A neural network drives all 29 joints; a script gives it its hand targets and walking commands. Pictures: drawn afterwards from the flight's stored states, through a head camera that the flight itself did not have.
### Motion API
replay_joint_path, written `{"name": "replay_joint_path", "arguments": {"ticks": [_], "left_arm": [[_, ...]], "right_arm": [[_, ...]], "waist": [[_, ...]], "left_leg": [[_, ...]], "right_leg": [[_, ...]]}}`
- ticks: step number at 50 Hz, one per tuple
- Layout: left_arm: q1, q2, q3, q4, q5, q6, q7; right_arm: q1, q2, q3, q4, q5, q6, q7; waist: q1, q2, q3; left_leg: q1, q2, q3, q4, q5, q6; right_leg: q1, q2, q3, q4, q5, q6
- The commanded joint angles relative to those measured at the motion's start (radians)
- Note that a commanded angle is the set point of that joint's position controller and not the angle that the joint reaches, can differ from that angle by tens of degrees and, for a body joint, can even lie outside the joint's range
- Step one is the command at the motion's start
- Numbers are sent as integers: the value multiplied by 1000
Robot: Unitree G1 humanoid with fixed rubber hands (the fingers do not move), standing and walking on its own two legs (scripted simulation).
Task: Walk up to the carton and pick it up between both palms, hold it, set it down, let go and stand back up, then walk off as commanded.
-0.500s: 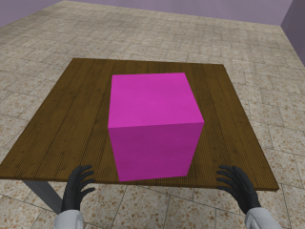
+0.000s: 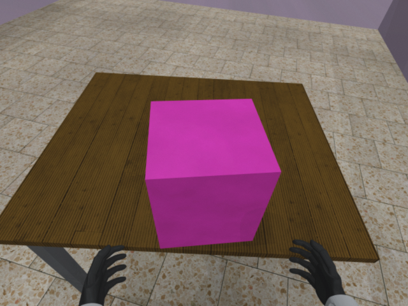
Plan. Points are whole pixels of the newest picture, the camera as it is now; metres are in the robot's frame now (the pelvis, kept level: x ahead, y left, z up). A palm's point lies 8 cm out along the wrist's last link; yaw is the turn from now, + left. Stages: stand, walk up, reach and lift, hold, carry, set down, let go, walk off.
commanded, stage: set down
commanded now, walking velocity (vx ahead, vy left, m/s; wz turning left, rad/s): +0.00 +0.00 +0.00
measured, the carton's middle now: (204, 175) +0.40 +0.03 +0.05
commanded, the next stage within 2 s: let go in 1.20 s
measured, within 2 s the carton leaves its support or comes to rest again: neither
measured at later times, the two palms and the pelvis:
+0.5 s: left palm out of the picture +0.15 +0.21 -0.05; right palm (325, 290) +0.20 -0.20 -0.02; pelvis +0.00 +0.00 +0.00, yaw +0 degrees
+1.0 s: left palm out of the picture +0.16 +0.21 -0.07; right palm (323, 291) +0.20 -0.20 -0.02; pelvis +0.00 +0.01 +0.00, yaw +0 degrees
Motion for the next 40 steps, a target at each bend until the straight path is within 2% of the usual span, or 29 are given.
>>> {"name": "replay_joint_path", "arguments": {"ticks": [1,2,4,5,9,11,12,14,15,17,18,19,21,22,23,24,26,28,31,32,38,40], "left_arm": [[-84,158,34,-75,-23,-96,-24],[-74,157,32,-82,-18,-105,-22],[-74,151,32,-1,0,-107,-30],[-73,148,33,42,7,-105,-36],[-93,162,38,40,18,-126,-36],[-103,162,35,92,25,-124,-44],[-104,165,38,79,33,-128,-39],[-112,175,41,150,44,-126,-51],[-117,171,34,129,45,-132,-47],[-127,176,40,168,62,-127,-50],[-136,175,41,178,62,-127,-52],[-150,179,36,143,61,-133,-46],[-152,184,42,221,70,-118,-60],[-157,196,48,183,65,-126,-57],[-153,187,42,198,73,-122,-58],[-161,183,44,237,79,-115,-61],[-170,184,38,239,83,-113,-62],[-186,190,35,254,76,-108,-69],[-196,190,38,309,94,-90,-78],[-208,186,40,298,98,-90,-74],[-239,182,38,364,107,-71,-83],[-244,180,39,362,111,-71,-79]], "right_arm": [[29,-71,-62,-146,-122,-94,-24],[33,-73,-55,-136,-119,-103,-20],[24,-74,-53,-80,-133,-101,-19],[37,-70,-56,-31,-144,-101,-20],[18,-63,-47,-3,-154,-109,-21],[16,-53,-44,45,-165,-107,-20],[14,-58,-52,47,-166,-112,-20],[9,-43,-45,109,-184,-109,-26],[2,-48,-43,106,-180,-113,-25],[-3,-45,-41,147,-189,-113,-25],[-10,-43,-39,158,-195,-111,-26],[-21,-42,-47,148,-193,-114,-25],[-27,-40,-40,213,-211,-105,-30],[-27,-37,-43,188,-212,-111,-32],[-28,-36,-42,223,-215,-107,-30],[-41,-39,-44,253,-220,-102,-30],[-53,-41,-43,264,-224,-104,-28],[-71,-38,-47,262,-236,-103,-34],[-75,-26,-38,330,-249,-89,-38],[-93,-36,-43,325,-250,-91,-34],[-115,-24,-54,369,-275,-71,-37],[-130,-27,-56,373,-279,-69,-33]], "waist": [[-70,-52,-78],[-66,-44,-76],[-63,-28,-57],[-74,-32,-29],[-59,-16,-29],[-67,-6,-11],[-62,7,-24],[-73,6,10],[-67,20,-7],[-70,39,9],[-69,30,16],[-67,44,4],[-74,45,33],[-69,46,22],[-71,70,26],[-72,67,51],[-74,83,44],[-78,65,68],[-86,92,84],[-79,101,91],[-95,101,135],[-90,114,136]], "left_leg": [[135,-80,129,-80,171,23],[141,-77,127,-80,182,21],[142,-76,127,-83,154,19],[136,-78,127,-86,144,19],[127,-71,125,-97,113,19],[126,-73,129,-98,92,18],[130,-71,123,-98,106,15],[113,-72,127,-96,73,18],[128,-72,128,-96,84,13],[129,-72,125,-99,65,12],[120,-71,126,-101,53,12],[116,-67,119,-101,46,10],[121,-73,123,-98,36,12],[111,-74,122,-97,47,12],[119,-70,121,-99,43,6],[119,-69,121,-102,31,7],[120,-70,122,-102,10,4],[115,-71,121,-101,3,9],[115,-74,120,-98,-19,4],[114,-71,118,-102,-16,1],[106,-70,119,-107,-80,2],[112,-66,117,-109,-80,-2]], "right_leg": [[132,-24,22,-72,54,31],[134,-22,18,-68,65,27],[114,-21,16,-77,25,22],[118,-22,17,-83,19,20],[123,-25,13,-82,-22,14],[120,-27,16,-87,-37,14],[124,-26,13,-84,-25,11],[117,-34,21,-89,-49,12],[115,-30,13,-87,-46,10],[117,-30,14,-89,-65,4],[117,-31,11,-90,-80,5],[115,-32,11,-85,-85,5],[111,-36,17,-92,-90,5],[118,-37,16,-86,-74,4],[120,-37,11,-85,-83,-2],[110,-37,13,-87,-93,0],[105,-38,11,-90,-117,-4],[100,-40,12,-93,-118,-2],[105,-44,13,-90,-136,-4],[108,-41,7,-88,-140,-9],[98,-50,13,-94,-182,-9],[99,-48,5,-88,-184,-11]]}}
